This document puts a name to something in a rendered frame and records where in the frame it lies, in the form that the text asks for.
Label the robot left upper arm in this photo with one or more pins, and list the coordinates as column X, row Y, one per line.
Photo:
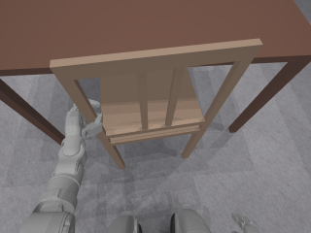
column 50, row 222

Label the left robot forearm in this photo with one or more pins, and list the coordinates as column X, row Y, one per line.
column 65, row 182

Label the left robot shin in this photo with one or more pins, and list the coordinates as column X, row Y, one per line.
column 127, row 213

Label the chair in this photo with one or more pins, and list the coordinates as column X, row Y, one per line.
column 148, row 94

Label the table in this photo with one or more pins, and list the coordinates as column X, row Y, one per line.
column 34, row 32

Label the robot left hand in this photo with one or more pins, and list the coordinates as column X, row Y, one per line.
column 75, row 122

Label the robot right hand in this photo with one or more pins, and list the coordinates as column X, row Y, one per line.
column 244, row 223

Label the robot left thigh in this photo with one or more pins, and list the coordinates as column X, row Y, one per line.
column 124, row 224

